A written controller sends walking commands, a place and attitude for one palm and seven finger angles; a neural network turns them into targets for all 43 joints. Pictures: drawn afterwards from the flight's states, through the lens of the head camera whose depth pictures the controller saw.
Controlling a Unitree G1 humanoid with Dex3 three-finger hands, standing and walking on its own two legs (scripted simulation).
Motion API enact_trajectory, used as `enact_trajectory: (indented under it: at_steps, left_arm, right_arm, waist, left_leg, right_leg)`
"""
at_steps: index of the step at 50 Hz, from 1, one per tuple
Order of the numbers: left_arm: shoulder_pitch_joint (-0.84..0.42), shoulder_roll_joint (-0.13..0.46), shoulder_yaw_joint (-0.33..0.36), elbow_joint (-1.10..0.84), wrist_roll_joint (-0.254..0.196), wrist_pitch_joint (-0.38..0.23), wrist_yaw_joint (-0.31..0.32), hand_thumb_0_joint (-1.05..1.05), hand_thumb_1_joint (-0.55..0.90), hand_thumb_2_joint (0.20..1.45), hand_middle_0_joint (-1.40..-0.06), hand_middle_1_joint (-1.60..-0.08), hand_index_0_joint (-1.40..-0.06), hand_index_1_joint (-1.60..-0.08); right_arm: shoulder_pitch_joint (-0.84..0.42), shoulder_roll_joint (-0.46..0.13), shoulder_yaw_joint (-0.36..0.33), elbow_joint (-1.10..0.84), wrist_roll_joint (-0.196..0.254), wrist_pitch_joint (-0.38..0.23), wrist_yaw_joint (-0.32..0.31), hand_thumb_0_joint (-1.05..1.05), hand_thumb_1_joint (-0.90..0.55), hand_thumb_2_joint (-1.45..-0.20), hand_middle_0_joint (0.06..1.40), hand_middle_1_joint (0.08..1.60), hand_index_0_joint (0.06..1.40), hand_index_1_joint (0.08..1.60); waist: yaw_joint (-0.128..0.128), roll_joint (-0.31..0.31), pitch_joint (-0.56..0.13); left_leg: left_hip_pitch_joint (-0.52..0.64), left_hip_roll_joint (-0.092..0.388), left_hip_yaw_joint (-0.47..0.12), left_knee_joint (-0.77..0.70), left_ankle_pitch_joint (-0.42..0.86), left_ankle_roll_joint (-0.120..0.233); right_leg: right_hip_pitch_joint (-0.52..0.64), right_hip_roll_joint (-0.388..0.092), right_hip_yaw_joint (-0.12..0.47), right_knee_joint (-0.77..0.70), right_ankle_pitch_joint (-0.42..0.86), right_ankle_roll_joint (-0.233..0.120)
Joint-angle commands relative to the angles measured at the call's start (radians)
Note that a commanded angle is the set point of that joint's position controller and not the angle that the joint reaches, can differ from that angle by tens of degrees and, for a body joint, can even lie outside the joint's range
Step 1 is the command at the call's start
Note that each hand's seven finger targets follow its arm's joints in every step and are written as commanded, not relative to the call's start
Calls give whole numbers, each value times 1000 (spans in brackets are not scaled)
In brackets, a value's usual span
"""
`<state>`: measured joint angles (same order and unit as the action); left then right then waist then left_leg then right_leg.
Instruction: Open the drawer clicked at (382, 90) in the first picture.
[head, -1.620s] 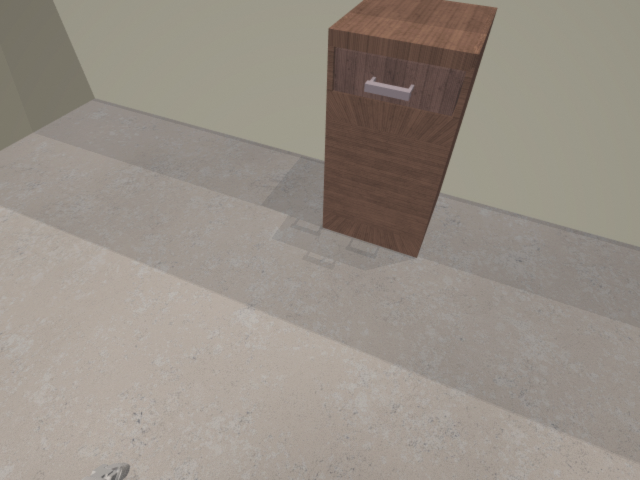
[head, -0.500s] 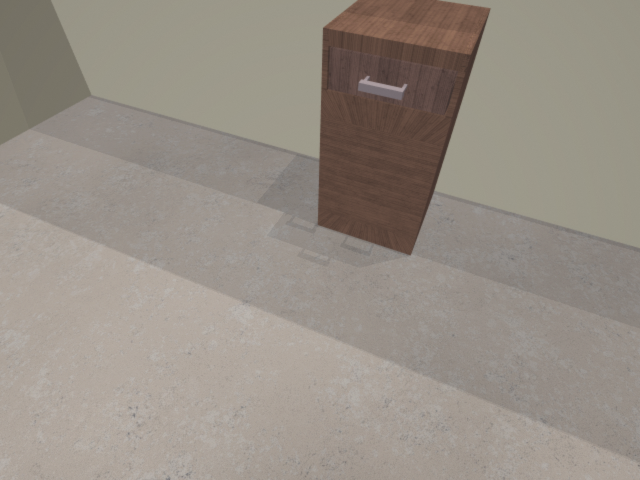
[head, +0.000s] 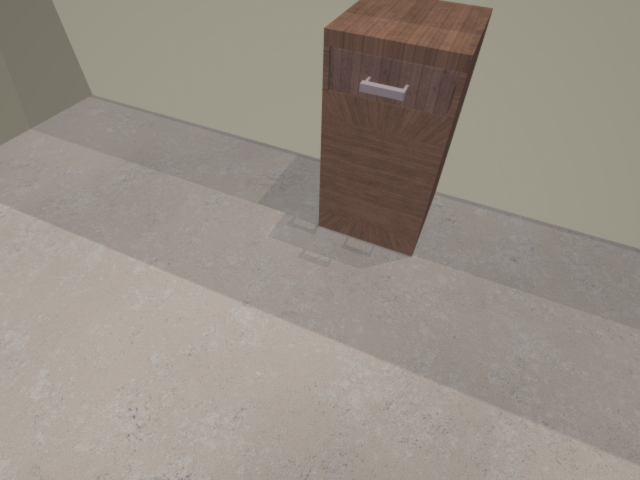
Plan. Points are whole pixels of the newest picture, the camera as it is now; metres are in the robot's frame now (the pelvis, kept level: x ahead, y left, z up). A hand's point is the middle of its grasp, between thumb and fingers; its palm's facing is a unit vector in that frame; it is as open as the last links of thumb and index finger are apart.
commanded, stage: walk to a spot facing it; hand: left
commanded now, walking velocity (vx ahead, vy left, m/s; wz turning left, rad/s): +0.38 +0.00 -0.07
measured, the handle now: (384, 87) +1.18 -0.12 -0.06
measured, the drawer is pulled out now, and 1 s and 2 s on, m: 0.00 0.00 0.00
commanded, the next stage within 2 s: turn to face it in 0.62 s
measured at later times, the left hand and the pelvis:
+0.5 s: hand (205, 453) +0.20 +0.19 -0.19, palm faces -0.09 -0.99 -0.14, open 7.4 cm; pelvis +0.14 +0.02 -0.01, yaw -4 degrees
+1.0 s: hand (243, 349) +0.37 +0.16 -0.19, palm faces -0.08 -0.98 -0.18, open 7.3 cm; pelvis +0.33 -0.01 -0.01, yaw -9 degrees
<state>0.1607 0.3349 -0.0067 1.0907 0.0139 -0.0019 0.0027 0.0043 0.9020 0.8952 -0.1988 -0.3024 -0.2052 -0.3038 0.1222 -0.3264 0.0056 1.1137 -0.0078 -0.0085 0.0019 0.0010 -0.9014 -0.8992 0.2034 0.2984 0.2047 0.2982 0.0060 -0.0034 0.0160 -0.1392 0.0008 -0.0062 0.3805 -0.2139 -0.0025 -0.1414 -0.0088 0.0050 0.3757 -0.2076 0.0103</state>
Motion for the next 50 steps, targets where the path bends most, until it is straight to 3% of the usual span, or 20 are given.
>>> enact_trajectory:
  at_steps: [1, 8, 11, 12, 13, 14, 15, 17, 22, 26, 28, 30, 31, 32, 33, 34, 37, 40, 43, 50]
  left_arm:
    - [72, 99, 24, -28, 8, 9, -2, 0, 900, 900, -200, -300, -200, -300]
    - [193, 97, 58, -34, 2, -15, -6, 0, 900, 900, -200, -300, -200, -300]
    - [165, 62, 63, -47, 5, -23, -2, 0, 900, 900, -200, -300, -200, -300]
    - [132, 18, 58, -60, 4, -23, -6, 0, 900, 900, -200, -300, -200, -300]
    - [77, -47, 47, -89, 3, -29, -9, 0, 900, 900, -200, -300, -200, -300]
    - [-12, -32, 43, -132, 9, -45, -1, 0, 900, 900, -200, -300, -200, -300]
    - [-10, -22, 52, -129, 11, -48, 2, 0, 900, 900, -200, -300, -200, -300]
    - [-11, -62, 58, -116, 9, -47, -12, 0, 900, 900, -200, -300, -200, -300]
    - [-59, -127, 50, -146, 7, -26, -41, 0, 900, 900, -200, -300, -200, -300]
    - [-64, -140, 45, -156, -1, -30, -39, 0, 900, 900, -200, -300, -200, -300]
    - [71, -113, 59, -113, 5, -33, -28, 0, 900, 900, -200, -300, -200, -300]
    - [307, -54, 83, -40, 17, -45, -15, 0, 900, 900, -200, -300, -200, -300]
    - [406, 34, 103, -16, 25, -59, -2, 0, 900, 900, -200, -300, -200, -300]
    - [415, 104, 118, -12, 11, -59, 6, 0, 900, 900, -200, -300, -200, -300]
    - [335, 91, 120, -39, -10, -50, 8, 0, 900, 900, -200, -300, -200, -300]
    - [237, 51, 110, -56, -10, -46, 12, 0, 900, 900, -200, -300, -200, -300]
    - [97, -60, 67, -84, 2, -61, 21, 0, 900, 900, -200, -300, -200, -300]
    - [81, -69, 59, -83, 10, -62, 23, 0, 900, 900, -200, -300, -200, -300]
    - [103, -71, 63, -90, 8, -50, 14, 0, 900, 900, -200, -300, -200, -300]
    - [136, -30, 89, -105, 3, -17, 15, 0, 900, 900, -200, -300, -200, -300]
  right_arm:
    - [48, -87, -18, -31, -18, 4, -1, 0, -900, -900, 200, 300, 200, 300]
    - [116, -27, -27, -66, -12, -27, -3, 0, -900, -900, 200, 300, 200, 300]
    - [212, -7, -32, -48, -8, -44, -6, 0, -900, -900, 200, 300, 200, 300]
    - [304, -31, -41, -13, -11, -53, -10, 0, -900, -900, 200, 300, 200, 300]
    - [453, -101, -64, 37, -21, -62, -21, 0, -900, -900, 200, 300, 200, 300]
    - [546, -90, -60, 67, -19, -64, -32, 0, -900, -900, 200, 300, 200, 300]
    - [548, -41, -45, 70, -18, -67, -40, 0, -900, -900, 200, 300, 200, 300]
    - [487, 5, -38, 45, -16, -78, -47, 0, -900, -900, 200, 300, 200, 300]
    - [461, 63, -31, 52, -9, -97, -54, 0, -900, -900, 200, 300, 200, 300]
    - [450, 36, -38, 68, -4, -93, -55, 0, -900, -900, 200, 300, 200, 300]
    - [425, 10, -52, 71, 0, -89, -54, 0, -900, -900, 200, 300, 200, 300]
    - [401, 10, -57, 60, 3, -85, -46, 0, -900, -900, 200, 300, 200, 300]
    - [435, 60, -50, 54, 14, -83, -32, 0, -900, -900, 200, 300, 200, 300]
    - [508, 113, -47, 36, 17, -82, -36, 0, -900, -900, 200, 300, 200, 300]
    - [440, 100, -53, 20, 17, -71, -36, 0, -900, -900, 200, 300, 200, 300]
    - [365, 112, -55, 7, 13, -62, -27, 0, -900, -900, 200, 300, 200, 300]
    - [342, 155, -45, -5, -14, -34, -23, 0, -900, -900, 200, 300, 200, 300]
    - [394, 191, -40, -7, -13, -9, -25, 0, -900, -900, 200, 300, 200, 300]
    - [307, 180, -39, -51, -10, -4, -23, 0, -900, -900, 200, 300, 200, 300]
    - [195, 102, -49, -100, -5, -28, -31, 0, -900, -900, 200, 300, 200, 300]
  waist:
    - [4, -34, 46]
    - [8, -120, 80]
    - [-38, -65, 99]
    - [-79, 84, 105]
    - [-129, 307, 105]
    - [-150, 281, 162]
    - [-128, 185, 176]
    - [-92, 87, 183]
    - [-44, 135, 191]
    - [-17, 146, 136]
    - [44, 138, 57]
    - [151, 75, -63]
    - [179, -86, -156]
    - [118, -234, -260]
    - [109, -99, -166]
    - [80, -67, -47]
    - [-19, 24, 79]
    - [-76, -51, 47]
    - [-55, -129, 44]
    - [-33, -92, -22]
  left_leg:
    - [-115, 74, -70, -40, -316, 20]
    - [-218, 35, 36, 197, -196, 23]
    - [-75, 60, 37, 99, -171, 33]
    - [64, 135, -108, -3, -110, 75]
    - [219, 317, -367, -124, 17, 155]
    - [289, 390, -463, -144, 242, 206]
    - [322, 399, -420, -101, 438, 217]
    - [265, 359, -284, -99, 499, 209]
    - [183, 235, -54, -194, 432, 141]
    - [144, 213, 60, -147, 727, 130]
    - [158, 230, 89, 8, 864, 117]
    - [28, 186, 112, 324, 721, 69]
    - [-176, 109, 123, 642, 305, 42]
    - [-347, -8, 84, 1000, -333, 17]
    - [-379, 47, -12, 1076, -310, 47]
    - [-395, 90, -7, 1077, -225, 53]
    - [-315, 152, -10, 907, -151, 27]
    - [-225, 143, 49, 680, -155, -12]
    - [-217, 115, 90, 533, -64, -35]
    - [-57, 82, 100, 156, 64, -51]
  right_leg:
    - [-66, -97, 144, -86, -365, -43]
    - [-21, -188, 274, -92, -318, -144]
    - [-135, -146, 188, 23, -196, -134]
    - [-265, -48, 86, 216, -144, -92]
    - [-471, 49, -82, 530, -196, -42]
    - [-636, 28, -27, 668, -347, -41]
    - [-686, -18, 19, 737, -309, -45]
    - [-655, -67, 6, 784, -249, -43]
    - [-592, -69, -91, 603, -56, -29]
    - [-315, 11, -179, 326, 21, -68]
    - [-155, 35, -172, 285, 61, -98]
    - [177, 31, -144, 182, 136, -121]
    - [371, -188, 101, 134, 134, -197]
    - [425, -448, 542, 15, 176, -314]
    - [289, -453, 534, -94, -21, -329]
    - [125, -416, 464, -152, -185, -288]
    - [-212, -318, 198, -153, 65, -222]
    - [-294, -245, 36, -121, 328, -204]
    - [-285, -190, 39, -115, 321, -195]
    - [-164, -157, 106, 48, 273, -140]
